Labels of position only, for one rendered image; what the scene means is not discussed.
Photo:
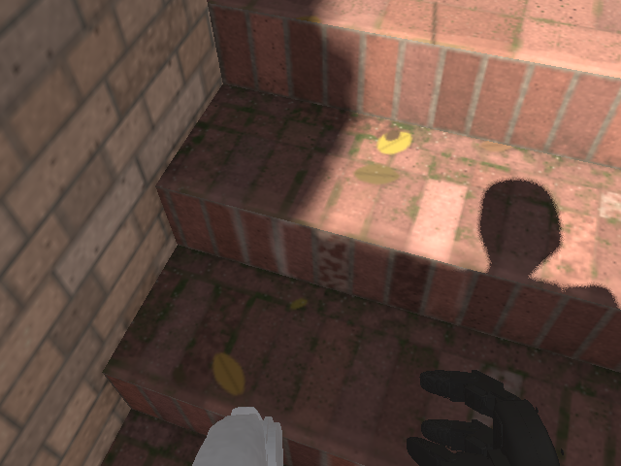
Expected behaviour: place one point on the robot left thigh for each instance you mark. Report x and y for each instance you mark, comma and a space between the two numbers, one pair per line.
242, 440

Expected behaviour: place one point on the right robot hand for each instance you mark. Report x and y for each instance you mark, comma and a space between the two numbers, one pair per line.
518, 437

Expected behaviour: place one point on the robot left shin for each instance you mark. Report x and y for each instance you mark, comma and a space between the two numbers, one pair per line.
244, 411

